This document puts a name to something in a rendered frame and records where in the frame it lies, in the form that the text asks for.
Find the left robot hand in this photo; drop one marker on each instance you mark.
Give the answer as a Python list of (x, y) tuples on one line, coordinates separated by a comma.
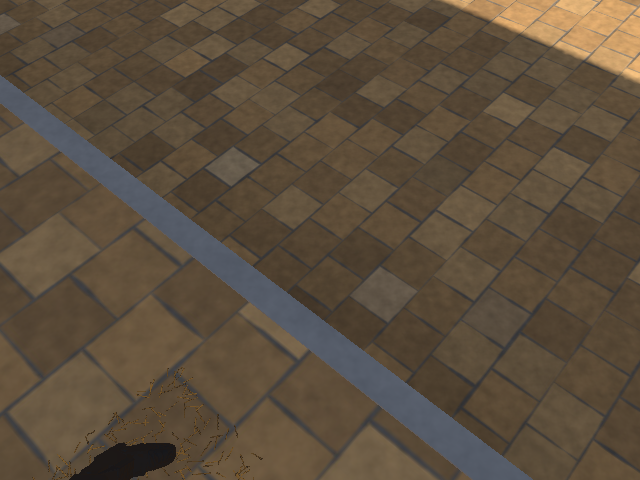
[(122, 462)]

